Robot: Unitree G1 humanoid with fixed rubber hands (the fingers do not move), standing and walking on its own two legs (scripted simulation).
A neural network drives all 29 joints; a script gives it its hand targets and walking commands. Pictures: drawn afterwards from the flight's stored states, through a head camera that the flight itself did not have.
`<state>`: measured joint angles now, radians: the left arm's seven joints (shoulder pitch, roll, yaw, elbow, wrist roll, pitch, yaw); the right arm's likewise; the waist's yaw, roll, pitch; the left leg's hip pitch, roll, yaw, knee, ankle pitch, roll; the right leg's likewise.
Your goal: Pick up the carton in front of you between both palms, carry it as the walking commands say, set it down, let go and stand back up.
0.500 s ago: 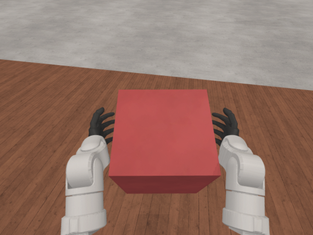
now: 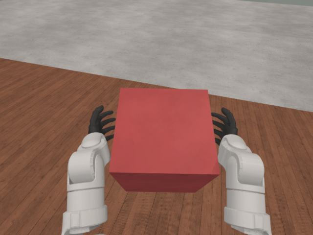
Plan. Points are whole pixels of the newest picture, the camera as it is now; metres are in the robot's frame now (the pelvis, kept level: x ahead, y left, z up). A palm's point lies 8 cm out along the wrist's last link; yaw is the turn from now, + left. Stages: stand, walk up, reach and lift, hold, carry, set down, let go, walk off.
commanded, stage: carry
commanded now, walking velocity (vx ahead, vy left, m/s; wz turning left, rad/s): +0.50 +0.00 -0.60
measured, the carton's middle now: (162, 146) +0.35 +0.01 +0.05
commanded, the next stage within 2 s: none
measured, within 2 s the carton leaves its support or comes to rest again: neither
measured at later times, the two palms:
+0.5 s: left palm (145, 73) +0.67 +0.07 +0.07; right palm (229, 88) +0.59 -0.23 +0.06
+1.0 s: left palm (199, 54) +0.93 -0.18 +0.02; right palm (263, 76) +0.75 -0.43 +0.01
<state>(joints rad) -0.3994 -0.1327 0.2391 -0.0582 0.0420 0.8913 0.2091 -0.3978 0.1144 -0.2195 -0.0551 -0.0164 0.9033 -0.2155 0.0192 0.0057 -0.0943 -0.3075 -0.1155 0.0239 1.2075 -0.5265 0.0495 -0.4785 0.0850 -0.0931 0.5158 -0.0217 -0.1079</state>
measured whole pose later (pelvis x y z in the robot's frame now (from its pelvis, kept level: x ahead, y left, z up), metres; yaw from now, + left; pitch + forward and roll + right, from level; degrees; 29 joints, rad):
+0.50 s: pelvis +0.31 +0.00 -0.04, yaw -17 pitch +6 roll +0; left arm -0.42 -0.09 0.23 -0.02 0.00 0.91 0.19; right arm -0.40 0.16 -0.25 -0.02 -0.08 0.89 -0.23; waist 0.06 -0.01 -0.12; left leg -0.49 -0.03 0.04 0.54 0.01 0.05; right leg -0.29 0.16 0.11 1.10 -0.55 -0.07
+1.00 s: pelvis +0.57 -0.12 -0.09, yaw -34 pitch +3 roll -1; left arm -0.42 -0.14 0.25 -0.03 0.05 0.90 0.22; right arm -0.39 0.10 -0.23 -0.04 0.00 0.91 -0.21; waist 0.01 0.02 -0.05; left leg -0.28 0.06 0.11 1.23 -0.58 -0.02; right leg -0.49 0.11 -0.12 0.60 -0.02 -0.21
